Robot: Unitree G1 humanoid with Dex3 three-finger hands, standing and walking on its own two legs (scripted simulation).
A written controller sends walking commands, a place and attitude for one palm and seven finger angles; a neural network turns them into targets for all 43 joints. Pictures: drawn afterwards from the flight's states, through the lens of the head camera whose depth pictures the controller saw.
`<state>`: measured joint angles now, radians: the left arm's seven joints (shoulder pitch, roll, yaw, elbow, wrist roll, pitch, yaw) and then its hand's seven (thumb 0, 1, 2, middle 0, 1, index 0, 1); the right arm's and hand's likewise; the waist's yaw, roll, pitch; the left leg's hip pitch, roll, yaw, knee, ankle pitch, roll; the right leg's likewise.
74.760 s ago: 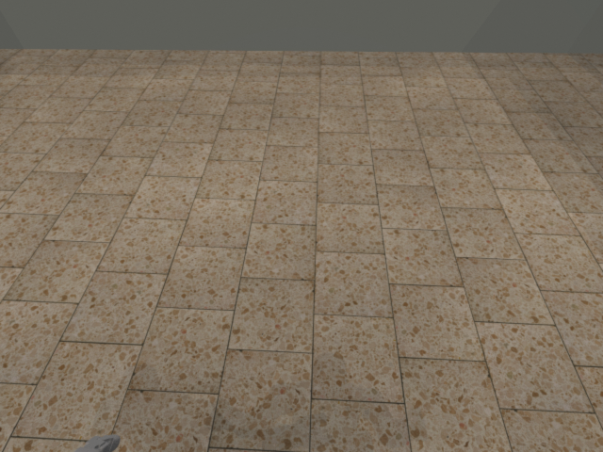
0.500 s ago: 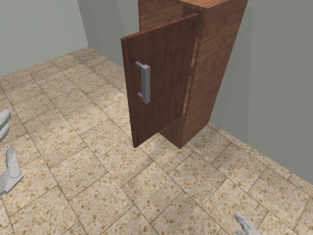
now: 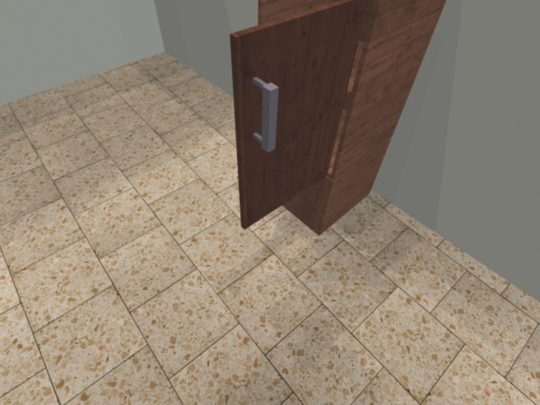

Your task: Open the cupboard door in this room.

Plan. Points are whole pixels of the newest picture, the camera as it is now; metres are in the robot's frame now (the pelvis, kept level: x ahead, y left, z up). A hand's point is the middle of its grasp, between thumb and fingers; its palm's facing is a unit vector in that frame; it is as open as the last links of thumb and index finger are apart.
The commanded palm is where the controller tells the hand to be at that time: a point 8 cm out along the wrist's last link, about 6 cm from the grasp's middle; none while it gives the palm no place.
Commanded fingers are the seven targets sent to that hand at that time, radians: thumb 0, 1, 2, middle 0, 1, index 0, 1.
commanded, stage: let the arm hang, fingers relaxed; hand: left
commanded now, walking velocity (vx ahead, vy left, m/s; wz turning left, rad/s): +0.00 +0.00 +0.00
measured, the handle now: (263, 115) +0.67 +0.05 +0.05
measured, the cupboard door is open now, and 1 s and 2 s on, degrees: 88 88 88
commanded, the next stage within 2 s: look to check the result in 0.78 s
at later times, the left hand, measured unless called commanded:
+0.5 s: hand out of the picture +0.02 +0.22 -0.16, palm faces +0.05 -0.95 -0.31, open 7.4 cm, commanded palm none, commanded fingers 0.00 0.90 0.90 -0.20 -0.30 -0.20 -0.30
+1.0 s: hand out of the picture +0.10 +0.22 -0.14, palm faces +0.02 -0.95 -0.33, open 7.4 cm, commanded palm none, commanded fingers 0.00 0.90 0.90 -0.20 -0.30 -0.20 -0.30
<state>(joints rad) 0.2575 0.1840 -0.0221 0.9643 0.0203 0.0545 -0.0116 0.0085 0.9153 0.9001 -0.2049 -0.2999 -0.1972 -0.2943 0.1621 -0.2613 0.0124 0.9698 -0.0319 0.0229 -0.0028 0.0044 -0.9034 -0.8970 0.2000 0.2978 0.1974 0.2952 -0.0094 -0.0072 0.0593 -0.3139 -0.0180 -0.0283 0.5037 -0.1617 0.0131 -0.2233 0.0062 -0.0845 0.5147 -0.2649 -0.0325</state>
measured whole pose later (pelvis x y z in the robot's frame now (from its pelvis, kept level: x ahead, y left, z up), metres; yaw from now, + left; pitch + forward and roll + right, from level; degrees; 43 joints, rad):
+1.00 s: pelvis +0.03 -0.02 +0.01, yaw +0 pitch -2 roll +0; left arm 0.12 0.29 0.03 1.13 0.01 -0.01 0.00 0.00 0.90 0.90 -0.21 -0.30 -0.20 -0.29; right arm 0.10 -0.32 0.00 1.12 -0.02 0.01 -0.02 0.00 -0.90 -0.90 0.20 0.30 0.20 0.30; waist 0.00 0.03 0.07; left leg -0.17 0.00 -0.04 0.34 -0.13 -0.02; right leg -0.08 0.03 -0.09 0.35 -0.24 -0.05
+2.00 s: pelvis +0.06 -0.03 +0.01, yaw -1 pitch -2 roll +0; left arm 0.15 0.28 0.02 1.13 0.00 -0.01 0.01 0.00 0.90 0.90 -0.20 -0.30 -0.20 -0.29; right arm 0.14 -0.28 0.00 1.14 -0.02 0.01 -0.02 0.00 -0.90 -0.90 0.20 0.30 0.20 0.30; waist 0.00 0.01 0.07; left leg -0.14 0.01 -0.02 0.33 -0.16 -0.02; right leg -0.04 0.04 -0.07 0.31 -0.24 -0.06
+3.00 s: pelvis +0.05 -0.02 +0.01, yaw -1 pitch -2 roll +0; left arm 0.15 0.29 0.01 1.14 0.00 -0.02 0.01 0.00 0.90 0.90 -0.20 -0.30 -0.20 -0.29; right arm 0.13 -0.30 0.00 1.14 -0.02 0.01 -0.02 0.00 -0.90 -0.90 0.20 0.30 0.20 0.30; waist 0.00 0.01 0.06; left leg -0.13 0.00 -0.01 0.31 -0.14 -0.01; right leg -0.04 0.03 -0.06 0.29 -0.22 -0.05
